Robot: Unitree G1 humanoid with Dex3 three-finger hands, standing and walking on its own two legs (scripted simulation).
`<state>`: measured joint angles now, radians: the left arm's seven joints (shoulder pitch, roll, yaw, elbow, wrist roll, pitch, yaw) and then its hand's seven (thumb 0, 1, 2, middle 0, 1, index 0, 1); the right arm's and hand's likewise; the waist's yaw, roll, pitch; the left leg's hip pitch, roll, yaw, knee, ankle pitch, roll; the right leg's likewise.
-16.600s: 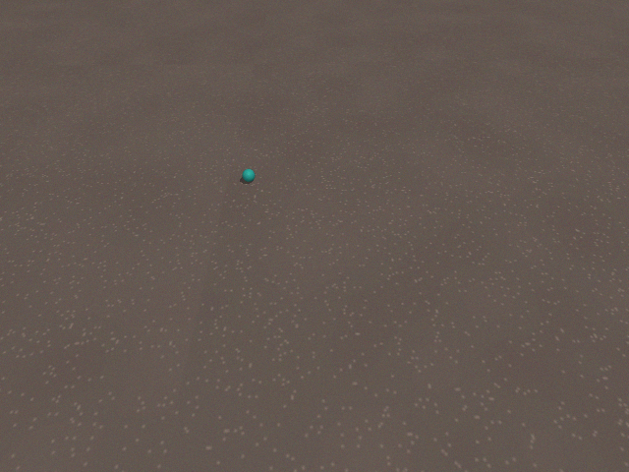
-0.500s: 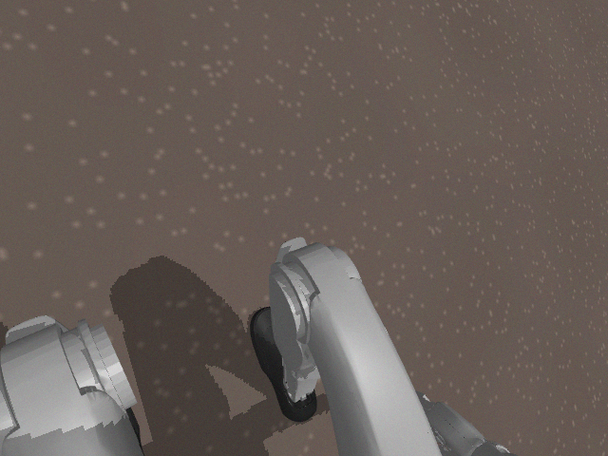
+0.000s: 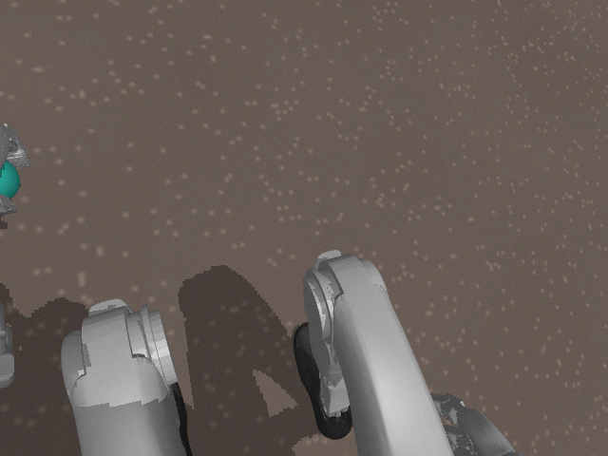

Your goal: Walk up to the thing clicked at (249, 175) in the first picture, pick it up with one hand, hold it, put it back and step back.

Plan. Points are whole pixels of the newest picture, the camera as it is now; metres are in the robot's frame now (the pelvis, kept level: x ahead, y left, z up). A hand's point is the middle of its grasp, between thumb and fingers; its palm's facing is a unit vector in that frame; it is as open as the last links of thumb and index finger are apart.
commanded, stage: settle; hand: left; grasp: from above
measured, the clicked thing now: out of the picture +0.49 +0.33 -0.18
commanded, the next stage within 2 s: lift in 0.10 s
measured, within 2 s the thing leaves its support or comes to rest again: neither
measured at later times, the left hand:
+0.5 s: hand out of the picture +0.46 +0.32 -0.09, palm faces -0.45 -0.10 -0.89, open 7.6 cm
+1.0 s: hand out of the picture +0.38 +0.32 +0.07, palm faces -0.40 -0.13 -0.91, open 7.6 cm
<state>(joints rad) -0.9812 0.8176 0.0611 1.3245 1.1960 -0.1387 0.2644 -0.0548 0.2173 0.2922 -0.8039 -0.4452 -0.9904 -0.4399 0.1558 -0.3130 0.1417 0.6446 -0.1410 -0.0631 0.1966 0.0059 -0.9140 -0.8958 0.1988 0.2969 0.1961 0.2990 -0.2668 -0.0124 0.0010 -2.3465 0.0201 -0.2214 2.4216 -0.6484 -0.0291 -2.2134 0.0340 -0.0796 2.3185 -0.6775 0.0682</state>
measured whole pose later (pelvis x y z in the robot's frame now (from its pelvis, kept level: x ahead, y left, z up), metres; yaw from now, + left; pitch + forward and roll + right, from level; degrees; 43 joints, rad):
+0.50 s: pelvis +0.00 +0.00 +0.03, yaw +3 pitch +34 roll -9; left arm -0.91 0.74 0.06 1.17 1.14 -0.11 0.13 -0.04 0.24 0.31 -0.76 -0.48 -0.94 -0.50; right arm 0.21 -0.29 0.07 0.65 -0.09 0.03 0.12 0.01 -0.92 -0.90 0.20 0.30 0.20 0.30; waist -0.23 0.03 -0.07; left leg -2.27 0.02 -0.17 2.29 -0.62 -0.02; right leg -2.16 0.01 -0.05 2.22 -0.66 0.06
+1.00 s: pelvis +0.00 +0.00 +0.15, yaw +7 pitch +31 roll -6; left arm -0.58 0.59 -0.03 0.77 1.01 -0.03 0.03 -0.01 0.24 0.38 -0.68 -0.55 -0.89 -0.57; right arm 0.16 -0.25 -0.01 0.62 -0.01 0.07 0.04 0.01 -0.91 -0.90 0.20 0.30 0.20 0.30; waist -0.11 0.04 -0.18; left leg -1.87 0.04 -0.10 1.92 -0.60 -0.02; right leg -1.79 -0.01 -0.02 1.87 -0.63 0.05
